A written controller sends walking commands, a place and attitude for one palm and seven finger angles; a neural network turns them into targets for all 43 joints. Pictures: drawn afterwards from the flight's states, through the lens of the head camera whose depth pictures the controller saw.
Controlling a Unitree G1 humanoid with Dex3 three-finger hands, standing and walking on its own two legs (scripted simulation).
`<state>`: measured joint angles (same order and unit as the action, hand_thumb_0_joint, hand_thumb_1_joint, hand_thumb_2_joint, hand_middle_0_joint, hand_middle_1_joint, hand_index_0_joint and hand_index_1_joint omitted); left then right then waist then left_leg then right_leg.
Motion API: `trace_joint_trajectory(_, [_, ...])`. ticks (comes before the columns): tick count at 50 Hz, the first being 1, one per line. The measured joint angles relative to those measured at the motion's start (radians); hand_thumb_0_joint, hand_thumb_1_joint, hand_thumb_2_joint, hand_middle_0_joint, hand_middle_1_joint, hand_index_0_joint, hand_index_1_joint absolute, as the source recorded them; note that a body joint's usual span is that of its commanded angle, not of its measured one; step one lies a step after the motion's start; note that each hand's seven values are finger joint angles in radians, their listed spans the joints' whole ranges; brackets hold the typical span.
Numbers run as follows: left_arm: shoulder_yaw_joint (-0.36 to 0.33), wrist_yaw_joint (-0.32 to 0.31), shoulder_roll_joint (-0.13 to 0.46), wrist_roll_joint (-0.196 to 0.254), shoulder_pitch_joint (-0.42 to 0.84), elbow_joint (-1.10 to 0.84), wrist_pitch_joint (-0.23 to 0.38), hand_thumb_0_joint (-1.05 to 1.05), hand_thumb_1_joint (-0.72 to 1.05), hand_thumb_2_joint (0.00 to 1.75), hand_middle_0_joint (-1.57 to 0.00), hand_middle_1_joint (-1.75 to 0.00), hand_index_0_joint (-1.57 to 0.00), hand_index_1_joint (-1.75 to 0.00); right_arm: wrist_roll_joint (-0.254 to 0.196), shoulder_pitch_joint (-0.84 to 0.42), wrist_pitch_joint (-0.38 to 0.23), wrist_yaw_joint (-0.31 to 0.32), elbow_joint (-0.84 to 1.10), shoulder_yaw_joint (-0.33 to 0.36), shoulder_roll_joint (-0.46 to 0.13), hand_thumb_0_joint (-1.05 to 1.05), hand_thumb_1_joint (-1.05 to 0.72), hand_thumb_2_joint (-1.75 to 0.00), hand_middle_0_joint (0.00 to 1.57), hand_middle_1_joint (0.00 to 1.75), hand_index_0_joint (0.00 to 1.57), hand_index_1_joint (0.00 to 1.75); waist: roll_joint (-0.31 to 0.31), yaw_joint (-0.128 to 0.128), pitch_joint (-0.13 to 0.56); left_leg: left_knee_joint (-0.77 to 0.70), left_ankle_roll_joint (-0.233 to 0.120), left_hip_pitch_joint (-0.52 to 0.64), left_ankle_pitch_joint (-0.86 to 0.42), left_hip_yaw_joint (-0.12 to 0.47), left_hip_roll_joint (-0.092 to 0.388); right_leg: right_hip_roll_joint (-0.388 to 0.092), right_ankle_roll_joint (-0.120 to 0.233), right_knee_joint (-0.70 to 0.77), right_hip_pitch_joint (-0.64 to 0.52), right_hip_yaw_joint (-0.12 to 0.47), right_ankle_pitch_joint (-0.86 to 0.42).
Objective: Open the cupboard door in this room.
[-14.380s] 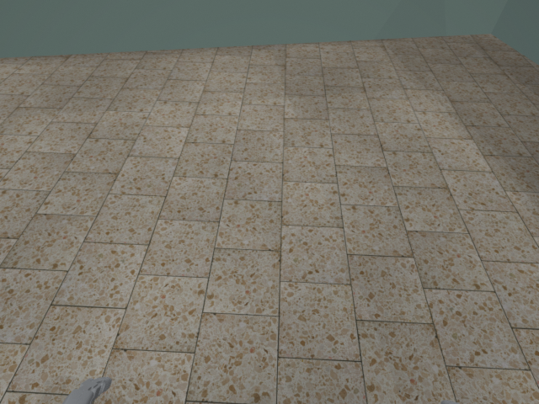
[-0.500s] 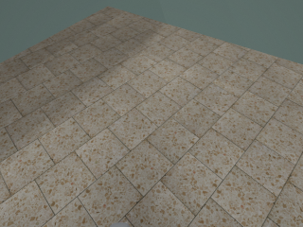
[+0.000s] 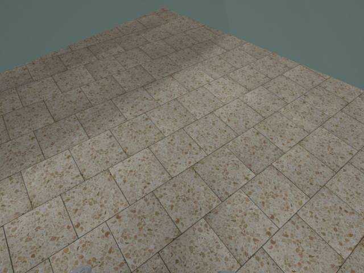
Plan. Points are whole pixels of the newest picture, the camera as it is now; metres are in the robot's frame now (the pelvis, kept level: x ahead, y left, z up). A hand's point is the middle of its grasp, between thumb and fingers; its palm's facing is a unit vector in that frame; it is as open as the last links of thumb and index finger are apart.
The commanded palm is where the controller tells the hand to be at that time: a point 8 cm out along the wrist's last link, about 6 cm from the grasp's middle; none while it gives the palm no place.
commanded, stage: turn or walk to find it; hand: left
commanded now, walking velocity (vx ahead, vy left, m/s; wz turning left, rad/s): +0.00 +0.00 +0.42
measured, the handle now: out of the picture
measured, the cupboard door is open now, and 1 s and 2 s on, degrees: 0 0 0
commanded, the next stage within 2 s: none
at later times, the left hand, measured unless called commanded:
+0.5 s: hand out of the picture -0.03 +0.14 -0.15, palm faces +0.27 -0.92 -0.27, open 7.3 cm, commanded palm none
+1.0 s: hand out of the picture -0.09 +0.20 -0.17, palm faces +0.45 -0.86 -0.25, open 7.3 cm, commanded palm none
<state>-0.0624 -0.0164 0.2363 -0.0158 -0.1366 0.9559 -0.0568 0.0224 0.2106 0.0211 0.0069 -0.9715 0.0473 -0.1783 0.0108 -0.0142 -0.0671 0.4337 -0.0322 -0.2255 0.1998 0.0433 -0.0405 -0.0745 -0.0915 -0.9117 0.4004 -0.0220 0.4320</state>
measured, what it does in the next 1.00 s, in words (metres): steps on the spot, turning left: right foot, then left foot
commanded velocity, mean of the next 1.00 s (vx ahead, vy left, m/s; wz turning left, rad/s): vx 0.00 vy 0.00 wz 0.42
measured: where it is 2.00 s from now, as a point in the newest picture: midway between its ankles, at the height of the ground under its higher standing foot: outside the picture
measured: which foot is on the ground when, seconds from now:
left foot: down 0.00-0.12, up 0.14-0.64, down 0.66-1.00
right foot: up 0.00-0.10, down 0.12-0.66, up 0.68-1.00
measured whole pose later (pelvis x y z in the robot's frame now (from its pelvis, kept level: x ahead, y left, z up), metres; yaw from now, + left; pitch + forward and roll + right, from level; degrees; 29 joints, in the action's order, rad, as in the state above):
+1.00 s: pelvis -0.07 -0.02 +0.00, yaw +25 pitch -1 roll +0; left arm -0.06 -0.01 0.24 -0.02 -0.17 0.96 -0.06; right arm 0.02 0.17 0.02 0.01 -0.97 0.04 -0.18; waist 0.02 0.01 -0.07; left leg 0.45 -0.03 -0.20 0.24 0.03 -0.03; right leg -0.09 -0.09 -0.94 0.42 -0.03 0.43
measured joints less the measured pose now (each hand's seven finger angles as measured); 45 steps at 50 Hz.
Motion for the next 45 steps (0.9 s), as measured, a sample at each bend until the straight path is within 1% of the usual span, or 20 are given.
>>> trace_joint_trajectory(3, [0.007, 0.000, -0.018, 0.005, 0.024, -0.019, 0.010, 0.00, 0.91, 0.90, -0.20, -0.30, -0.20, -0.30, 0.003, 0.019, 0.010, -0.001, -0.008, 0.008, -0.012, 0.01, -0.90, -0.90, 0.20, 0.30, 0.21, 0.30, -0.021, -0.017, -0.003, 0.026, 0.017, -0.031, -0.001, 0.025, -0.004, 0.021, 0.012, 0.142, -0.055, -0.005, -0.003])
trace_joint_trajectory(5, [0.013, 0.001, -0.029, 0.008, 0.031, -0.032, 0.023, 0.00, 0.91, 0.90, -0.20, -0.30, -0.20, -0.30, 0.001, 0.034, 0.017, -0.002, -0.014, 0.015, -0.021, 0.01, -0.90, -0.90, 0.20, 0.30, 0.21, 0.30, -0.032, -0.022, 0.000, 0.059, 0.034, -0.060, 0.005, 0.042, -0.010, 0.032, 0.020, 0.282, -0.112, -0.016, -0.080])
trace_joint_trajectory(6, [0.015, 0.001, -0.035, 0.006, 0.030, -0.037, 0.033, 0.00, 0.91, 0.90, -0.20, -0.30, -0.20, -0.30, -0.002, 0.041, 0.020, -0.004, -0.017, 0.019, -0.027, 0.01, -0.90, -0.90, 0.20, 0.30, 0.21, 0.30, -0.039, -0.021, 0.003, 0.088, 0.044, -0.080, 0.015, 0.050, -0.012, 0.034, 0.037, 0.350, -0.139, -0.025, -0.124])
trace_joint_trajectory(8, [0.023, -0.002, -0.055, -0.002, 0.027, -0.041, 0.045, 0.00, 0.91, 0.90, -0.20, -0.30, -0.20, -0.30, -0.006, 0.042, 0.033, -0.004, -0.026, 0.032, -0.042, 0.01, -0.90, -0.90, 0.20, 0.30, 0.21, 0.30, -0.066, -0.024, -0.008, 0.230, 0.051, -0.134, 0.158, 0.056, -0.013, 0.041, 0.094, 0.343, -0.141, -0.051, -0.137])
trace_joint_trajectory(10, [0.028, -0.003, -0.070, -0.004, 0.010, -0.045, 0.046, 0.00, 0.91, 0.90, -0.20, -0.30, -0.20, -0.30, -0.003, 0.048, 0.047, -0.007, -0.031, 0.041, -0.053, 0.01, -0.90, -0.90, 0.20, 0.30, 0.20, 0.29, -0.068, -0.025, -0.004, 0.436, 0.055, -0.203, 0.234, 0.038, -0.021, 0.026, 0.122, 0.351, -0.152, -0.072, -0.136])
trace_joint_trajectory(13, [0.030, -0.005, -0.085, -0.002, -0.018, -0.036, 0.040, 0.00, 0.91, 0.90, -0.20, -0.30, -0.21, -0.30, 0.002, 0.051, 0.055, -0.016, -0.037, 0.052, -0.070, 0.01, -0.90, -0.90, 0.20, 0.30, 0.20, 0.29, -0.069, -0.023, 0.001, 0.659, 0.069, -0.265, 0.192, 0.012, 0.003, 0.012, 0.130, 0.396, -0.179, -0.097, -0.157])
trace_joint_trajectory(15, [0.032, -0.005, -0.090, -0.002, -0.033, -0.028, 0.041, 0.00, 0.91, 0.90, -0.20, -0.30, -0.21, -0.30, 0.002, 0.056, 0.054, -0.019, -0.038, 0.055, -0.078, 0.01, -0.90, -0.90, 0.20, 0.30, 0.20, 0.29, -0.069, -0.026, 0.002, 0.728, 0.082, -0.277, 0.152, 0.009, 0.026, 0.005, 0.132, 0.419, -0.191, -0.119, -0.170])
trace_joint_trajectory(17, [0.032, -0.005, -0.093, -0.002, -0.047, -0.022, 0.044, 0.00, 0.91, 0.90, -0.20, -0.30, -0.21, -0.30, 0.002, 0.060, 0.055, -0.020, -0.043, 0.055, -0.082, 0.01, -0.90, -0.90, 0.19, 0.30, 0.20, 0.29, -0.066, -0.022, 0.005, 0.751, 0.095, -0.272, 0.128, 0.010, 0.047, -0.001, 0.135, 0.431, -0.197, -0.141, -0.175])
trace_joint_trajectory(22, [0.025, -0.008, -0.086, -0.008, -0.080, -0.012, 0.052, 0.00, 0.91, 0.90, -0.20, -0.30, -0.21, -0.30, 0.001, 0.045, 0.065, -0.019, -0.057, 0.051, -0.081, 0.01, -0.91, -0.90, 0.19, 0.30, 0.20, 0.29, -0.048, 0.002, 0.004, 0.677, 0.111, -0.218, 0.155, 0.001, 0.082, -0.018, 0.137, 0.431, -0.190, -0.186, -0.177])
trace_joint_trajectory(25, [0.022, -0.006, -0.074, -0.014, -0.096, 0.000, 0.051, 0.00, 0.91, 0.90, -0.20, -0.30, -0.21, -0.30, -0.002, 0.018, 0.063, -0.018, -0.055, 0.043, -0.077, 0.01, -0.91, -0.90, 0.19, 0.30, 0.20, 0.29, -0.034, 0.019, -0.004, 0.566, 0.111, -0.169, 0.207, -0.023, 0.090, -0.033, 0.132, 0.421, -0.177, -0.209, -0.177])
trace_joint_trajectory(29, [0.014, -0.002, -0.048, -0.020, -0.110, 0.016, 0.046, 0.00, 0.91, 0.90, -0.20, -0.30, -0.21, -0.30, -0.011, -0.031, 0.049, -0.015, -0.037, 0.029, -0.067, 0.01, -0.91, -0.90, 0.19, 0.30, 0.20, 0.29, -0.010, 0.043, -0.018, 0.384, 0.098, -0.098, 0.255, -0.070, 0.086, -0.059, 0.117, 0.387, -0.153, -0.240, -0.171])
trace_joint_trajectory(31, [0.008, -0.001, -0.031, -0.019, -0.116, 0.025, 0.042, 0.00, 0.91, 0.90, -0.20, -0.30, -0.21, -0.30, -0.015, -0.055, 0.037, -0.014, -0.023, 0.023, -0.061, 0.01, -0.91, -0.90, 0.19, 0.30, 0.20, 0.29, 0.002, 0.050, -0.021, 0.277, 0.089, -0.056, 0.222, -0.094, 0.079, -0.074, 0.104, 0.357, -0.137, -0.257, -0.161])
trace_joint_trajectory(32, [0.005, -0.001, -0.022, -0.017, -0.120, 0.030, 0.038, 0.00, 0.91, 0.90, -0.20, -0.30, -0.21, -0.30, -0.015, -0.063, 0.029, -0.015, -0.014, 0.019, -0.059, 0.01, -0.91, -0.90, 0.19, 0.30, 0.20, 0.29, 0.006, 0.051, -0.020, 0.202, 0.083, -0.027, 0.171, -0.105, 0.075, -0.082, 0.096, 0.332, -0.127, -0.265, -0.152])
trace_joint_trajectory(33, [0.002, -0.001, -0.014, -0.013, -0.128, 0.032, 0.033, 0.00, 0.91, 0.90, -0.20, -0.30, -0.21, -0.30, -0.015, -0.068, 0.018, -0.016, -0.005, 0.017, -0.059, 0.01, -0.91, -0.90, 0.19, 0.30, 0.20, 0.29, 0.007, 0.051, -0.013, 0.132, 0.060, 0.001, 0.134, -0.107, 0.073, -0.090, 0.086, 0.296, -0.109, -0.272, -0.137])
trace_joint_trajectory(34, [-0.003, -0.001, 0.000, -0.009, -0.127, 0.038, 0.023, 0.00, 0.91, 0.90, -0.20, -0.30, -0.21, -0.30, -0.012, -0.079, 0.010, -0.015, -0.001, 0.016, -0.048, 0.01, -0.91, -0.90, 0.19, 0.30, 0.20, 0.29, 0.028, 0.053, -0.017, 0.136, 0.035, -0.003, 0.136, -0.110, 0.059, -0.099, 0.067, 0.236, -0.083, -0.247, -0.075])
trace_joint_trajectory(35, [-0.006, -0.003, 0.012, -0.008, -0.124, 0.044, 0.010, 0.00, 0.91, 0.90, -0.20, -0.30, -0.20, -0.30, -0.010, -0.086, 0.005, -0.015, 0.004, 0.012, -0.037, 0.01, -0.91, -0.90, 0.19, 0.30, 0.20, 0.29, 0.043, 0.057, -0.021, 0.149, 0.021, -0.008, 0.141, -0.109, 0.051, -0.090, 0.056, 0.163, -0.054, -0.202, 0.000])
trace_joint_trajectory(37, [-0.010, -0.004, 0.026, -0.008, -0.120, 0.053, -0.012, 0.00, 0.91, 0.90, -0.20, -0.30, -0.20, -0.30, -0.006, -0.088, 0.000, -0.011, 0.011, 0.001, -0.022, 0.01, -0.91, -0.90, 0.19, 0.30, 0.20, 0.29, 0.050, 0.057, -0.015, 0.136, 0.008, 0.000, 0.134, -0.099, 0.048, -0.060, 0.041, 0.020, -0.002, -0.135, 0.061])
trace_joint_trajectory(39, [-0.011, 0.001, 0.029, -0.008, -0.111, 0.057, -0.017, 0.00, 0.91, 0.90, -0.20, -0.30, -0.20, -0.30, -0.004, -0.084, -0.001, -0.003, 0.013, -0.005, -0.014, 0.01, -0.90, -0.90, 0.20, 0.30, 0.20, 0.29, 0.041, 0.053, -0.006, 0.098, 0.005, 0.014, 0.109, -0.081, 0.048, -0.038, 0.030, -0.084, 0.035, -0.094, 0.038])
trace_joint_trajectory(41, [-0.010, 0.006, 0.027, -0.007, -0.099, 0.052, -0.011, 0.00, 0.91, 0.90, -0.20, -0.30, -0.20, -0.30, -0.005, -0.080, -0.002, 0.001, 0.011, -0.010, -0.010, 0.01, -0.90, -0.90, 0.20, 0.30, 0.20, 0.29, 0.032, 0.051, -0.002, 0.061, 0.002, 0.027, 0.083, -0.065, 0.044, -0.027, 0.021, -0.138, 0.056, -0.065, 0.004])
trace_joint_trajectory(45, [-0.005, 0.008, 0.020, -0.005, -0.074, 0.031, 0.001, 0.00, 0.91, 0.90, -0.20, -0.30, -0.20, -0.30, -0.007, -0.067, -0.005, 0.001, 0.007, -0.013, -0.005, 0.01, -0.90, -0.90, 0.20, 0.30, 0.21, 0.30, 0.023, 0.048, 0.002, 0.015, -0.002, 0.041, 0.050, -0.046, 0.029, -0.024, 0.005, -0.143, 0.063, -0.026, -0.032])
